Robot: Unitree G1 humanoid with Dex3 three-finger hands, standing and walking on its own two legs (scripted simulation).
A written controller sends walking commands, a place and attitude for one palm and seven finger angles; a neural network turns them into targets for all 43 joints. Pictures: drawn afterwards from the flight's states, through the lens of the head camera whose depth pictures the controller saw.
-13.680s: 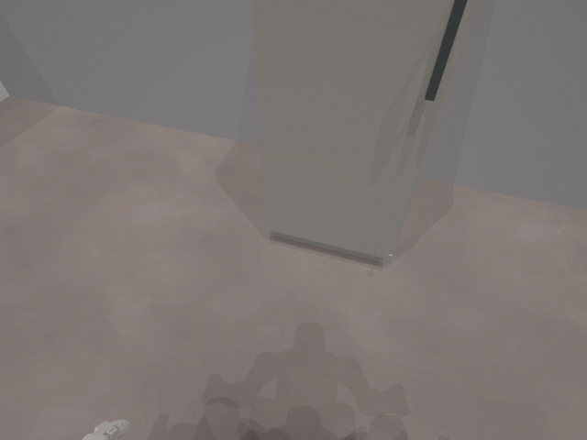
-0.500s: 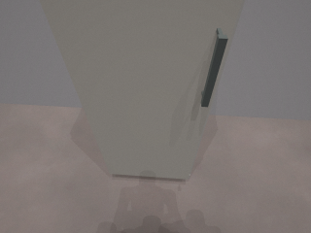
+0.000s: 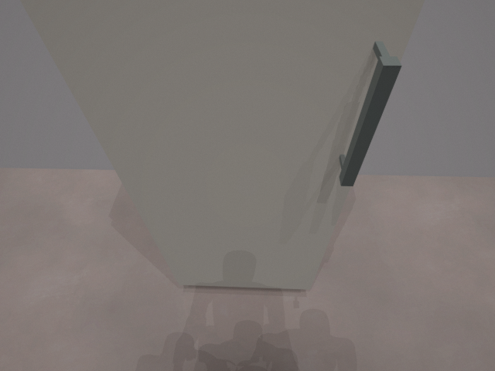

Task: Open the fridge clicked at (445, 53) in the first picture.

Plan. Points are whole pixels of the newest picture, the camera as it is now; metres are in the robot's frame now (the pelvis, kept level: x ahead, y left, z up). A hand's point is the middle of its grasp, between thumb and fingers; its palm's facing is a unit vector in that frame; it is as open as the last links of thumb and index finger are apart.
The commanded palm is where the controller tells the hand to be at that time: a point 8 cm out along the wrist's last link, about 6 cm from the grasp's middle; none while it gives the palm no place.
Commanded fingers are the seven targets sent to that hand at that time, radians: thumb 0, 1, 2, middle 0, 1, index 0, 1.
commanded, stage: come to a stop and stand still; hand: right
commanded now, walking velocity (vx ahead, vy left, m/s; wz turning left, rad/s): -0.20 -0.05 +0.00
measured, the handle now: (360, 123) +0.45 -0.17 +0.16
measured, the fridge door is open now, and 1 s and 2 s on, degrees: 0 0 0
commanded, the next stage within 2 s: look again from close up in 1.34 s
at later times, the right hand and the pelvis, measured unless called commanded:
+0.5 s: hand out of the picture +0.02 -0.18 -0.16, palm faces +0.01 +0.96 -0.29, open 7.4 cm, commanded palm none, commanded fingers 0.00 -0.90 -0.90 0.20 0.30 0.20 0.30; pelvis -0.03 +0.02 +0.00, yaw +1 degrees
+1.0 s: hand out of the picture -0.12 -0.18 -0.17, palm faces +0.02 +0.99 -0.14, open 7.4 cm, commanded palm none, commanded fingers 0.00 -0.90 -0.90 0.20 0.30 0.20 0.30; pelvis -0.08 -0.02 +0.01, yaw +1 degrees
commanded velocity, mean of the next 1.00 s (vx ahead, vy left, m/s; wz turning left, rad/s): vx -0.04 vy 0.01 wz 0.00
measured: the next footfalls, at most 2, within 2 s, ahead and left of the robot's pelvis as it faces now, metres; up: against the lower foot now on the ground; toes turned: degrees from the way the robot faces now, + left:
right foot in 0.62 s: +0.00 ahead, -0.12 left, +0.00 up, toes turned -1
